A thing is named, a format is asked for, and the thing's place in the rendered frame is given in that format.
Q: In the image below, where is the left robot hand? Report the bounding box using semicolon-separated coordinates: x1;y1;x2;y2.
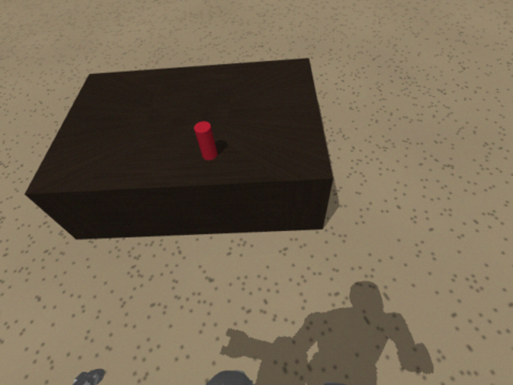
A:
73;369;105;385

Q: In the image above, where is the can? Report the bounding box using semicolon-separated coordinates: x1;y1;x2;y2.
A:
194;121;217;160

